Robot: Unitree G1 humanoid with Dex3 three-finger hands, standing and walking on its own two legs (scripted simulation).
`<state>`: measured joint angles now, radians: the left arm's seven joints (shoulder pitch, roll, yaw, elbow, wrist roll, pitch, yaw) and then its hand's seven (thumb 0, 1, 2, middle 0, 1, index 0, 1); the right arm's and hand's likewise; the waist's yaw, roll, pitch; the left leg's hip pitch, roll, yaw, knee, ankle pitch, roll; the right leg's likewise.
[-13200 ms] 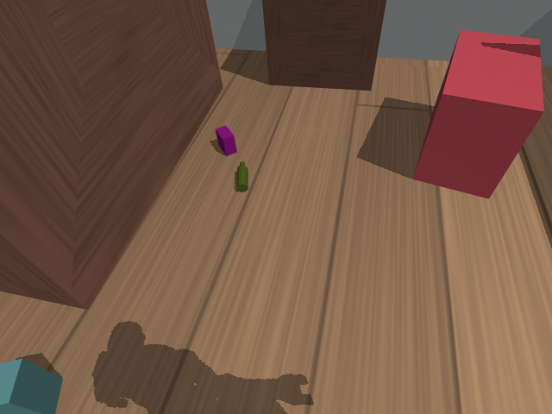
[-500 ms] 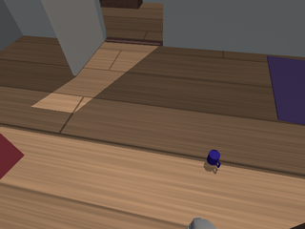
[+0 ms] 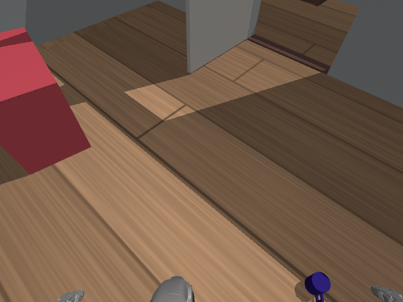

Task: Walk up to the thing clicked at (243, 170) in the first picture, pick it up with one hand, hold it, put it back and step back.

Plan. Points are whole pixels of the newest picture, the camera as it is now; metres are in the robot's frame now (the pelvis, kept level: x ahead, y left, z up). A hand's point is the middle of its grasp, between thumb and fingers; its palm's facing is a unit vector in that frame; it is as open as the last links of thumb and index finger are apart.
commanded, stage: walk up
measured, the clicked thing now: out of the picture -0.03 +1.48 -0.73
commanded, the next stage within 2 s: none
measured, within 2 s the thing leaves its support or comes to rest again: neither
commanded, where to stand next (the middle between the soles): +0.14 -0.03 m, yaw +87 degrees
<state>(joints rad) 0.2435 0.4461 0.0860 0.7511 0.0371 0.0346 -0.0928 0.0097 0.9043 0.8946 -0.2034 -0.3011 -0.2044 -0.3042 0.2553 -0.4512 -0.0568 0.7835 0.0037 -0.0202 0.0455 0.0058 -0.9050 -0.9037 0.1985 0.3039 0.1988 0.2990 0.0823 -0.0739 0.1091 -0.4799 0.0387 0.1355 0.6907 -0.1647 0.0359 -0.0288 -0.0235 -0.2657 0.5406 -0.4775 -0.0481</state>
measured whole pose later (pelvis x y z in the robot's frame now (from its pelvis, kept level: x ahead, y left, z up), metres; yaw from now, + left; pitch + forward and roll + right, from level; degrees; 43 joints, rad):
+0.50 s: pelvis +0.10 -0.15 -0.02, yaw +28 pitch -3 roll +1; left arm 0.14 0.39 0.04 0.73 0.00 0.02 0.01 0.01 0.91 0.89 -0.20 -0.30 -0.21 -0.30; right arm 0.24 -0.45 -0.08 0.65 -0.04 0.08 0.03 0.01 -0.90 -0.90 0.20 0.30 0.20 0.30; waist -0.03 0.07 0.16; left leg -0.57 -0.07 -0.14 1.09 -0.46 -0.02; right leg -0.42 -0.11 -0.08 0.77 -0.30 0.02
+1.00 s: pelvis +0.03 -0.16 -0.01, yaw +53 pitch -3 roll +0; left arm 0.28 0.53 0.11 0.89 0.03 0.04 0.00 0.01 0.91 0.89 -0.20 -0.30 -0.20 -0.30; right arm 0.33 -0.44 -0.09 0.78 -0.03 0.06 0.09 0.00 -0.90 -0.90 0.20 0.30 0.20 0.30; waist -0.01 -0.07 0.02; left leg -0.33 -0.02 -0.02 0.77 -0.41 0.05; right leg -0.54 -0.21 -0.11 1.09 -0.49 0.02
